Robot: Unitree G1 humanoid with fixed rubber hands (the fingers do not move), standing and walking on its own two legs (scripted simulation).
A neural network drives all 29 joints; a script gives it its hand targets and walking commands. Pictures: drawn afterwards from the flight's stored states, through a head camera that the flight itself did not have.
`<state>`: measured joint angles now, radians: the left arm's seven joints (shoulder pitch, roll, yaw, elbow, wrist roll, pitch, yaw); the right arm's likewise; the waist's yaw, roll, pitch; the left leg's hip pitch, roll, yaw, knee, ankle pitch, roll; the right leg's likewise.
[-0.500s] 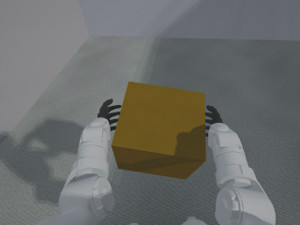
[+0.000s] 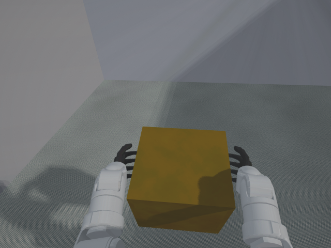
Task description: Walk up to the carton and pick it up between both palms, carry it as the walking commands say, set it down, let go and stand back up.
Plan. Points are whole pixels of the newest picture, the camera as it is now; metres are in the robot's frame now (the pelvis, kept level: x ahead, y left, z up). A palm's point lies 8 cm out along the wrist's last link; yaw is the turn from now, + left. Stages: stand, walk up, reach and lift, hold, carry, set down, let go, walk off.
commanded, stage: reach and lift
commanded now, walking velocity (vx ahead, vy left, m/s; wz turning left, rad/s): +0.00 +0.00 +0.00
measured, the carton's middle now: (180, 180) +0.32 +0.00 -0.01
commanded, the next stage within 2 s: hold in 1.10 s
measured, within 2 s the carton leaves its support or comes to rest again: neither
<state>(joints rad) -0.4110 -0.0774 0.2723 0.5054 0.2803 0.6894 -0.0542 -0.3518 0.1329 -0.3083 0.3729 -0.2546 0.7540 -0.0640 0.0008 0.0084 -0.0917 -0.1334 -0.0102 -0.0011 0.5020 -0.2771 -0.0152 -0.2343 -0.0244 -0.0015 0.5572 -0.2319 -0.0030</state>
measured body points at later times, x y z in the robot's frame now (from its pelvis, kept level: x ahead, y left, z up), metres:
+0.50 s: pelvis +0.00 +0.00 +0.00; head -0.08 -0.01 +0.45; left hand +0.31 +0.16 +0.06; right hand +0.30 -0.16 +0.06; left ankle +0.00 +0.13 -0.73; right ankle +0.05 -0.11 -0.73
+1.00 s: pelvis -0.01 +0.00 +0.00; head -0.09 -0.01 +0.44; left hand +0.30 +0.16 +0.06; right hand +0.29 -0.16 +0.05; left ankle +0.00 +0.13 -0.73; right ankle +0.05 -0.11 -0.73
